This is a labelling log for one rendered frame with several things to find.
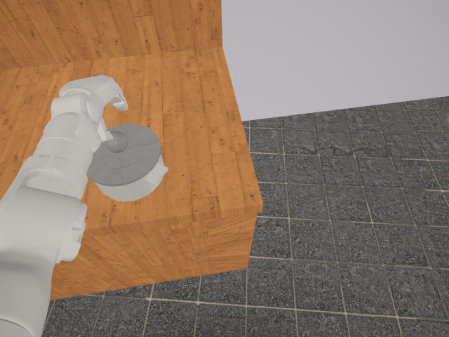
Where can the left robot upper arm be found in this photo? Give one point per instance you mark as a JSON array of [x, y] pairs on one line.
[[38, 229]]

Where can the table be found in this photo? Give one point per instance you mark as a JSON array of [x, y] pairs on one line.
[[167, 58]]

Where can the knob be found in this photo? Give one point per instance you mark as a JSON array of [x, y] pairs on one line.
[[118, 144]]

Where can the lid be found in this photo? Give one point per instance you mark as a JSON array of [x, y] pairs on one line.
[[136, 161]]

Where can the left robot forearm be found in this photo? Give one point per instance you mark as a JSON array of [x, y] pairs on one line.
[[65, 151]]

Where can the left robot hand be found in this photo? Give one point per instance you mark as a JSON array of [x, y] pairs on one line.
[[108, 91]]

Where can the pot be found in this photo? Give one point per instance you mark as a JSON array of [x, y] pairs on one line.
[[140, 188]]

